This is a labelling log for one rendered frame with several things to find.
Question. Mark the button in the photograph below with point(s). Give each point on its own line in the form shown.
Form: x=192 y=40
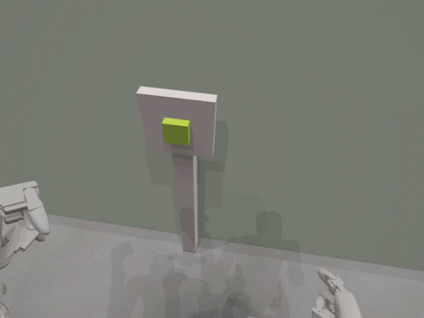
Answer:
x=176 y=131

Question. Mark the robot left hand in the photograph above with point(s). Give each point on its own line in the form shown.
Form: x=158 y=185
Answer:
x=17 y=203

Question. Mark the robot right hand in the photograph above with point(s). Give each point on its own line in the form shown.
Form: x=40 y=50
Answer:
x=342 y=305

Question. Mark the panel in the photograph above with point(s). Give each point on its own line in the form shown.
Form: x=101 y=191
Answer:
x=200 y=110

